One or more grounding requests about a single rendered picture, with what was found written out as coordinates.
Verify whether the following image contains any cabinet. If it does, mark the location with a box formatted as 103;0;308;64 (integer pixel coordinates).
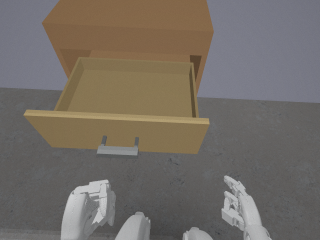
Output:
42;0;214;95

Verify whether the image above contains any left robot hand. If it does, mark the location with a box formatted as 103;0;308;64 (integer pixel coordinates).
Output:
60;179;116;240

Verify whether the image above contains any handle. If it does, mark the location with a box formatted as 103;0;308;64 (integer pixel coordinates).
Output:
97;135;139;159

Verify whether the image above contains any drawer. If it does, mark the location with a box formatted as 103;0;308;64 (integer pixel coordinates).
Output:
23;57;210;154

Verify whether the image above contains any left robot thigh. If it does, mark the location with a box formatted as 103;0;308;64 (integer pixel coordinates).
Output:
115;215;151;240

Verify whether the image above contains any robot left shin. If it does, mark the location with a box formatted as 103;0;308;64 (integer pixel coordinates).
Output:
135;212;145;216

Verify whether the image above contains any right robot hand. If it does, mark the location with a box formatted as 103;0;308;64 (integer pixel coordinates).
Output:
221;175;263;233

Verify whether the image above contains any right robot forearm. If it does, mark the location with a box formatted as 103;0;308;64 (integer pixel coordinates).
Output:
243;224;272;240

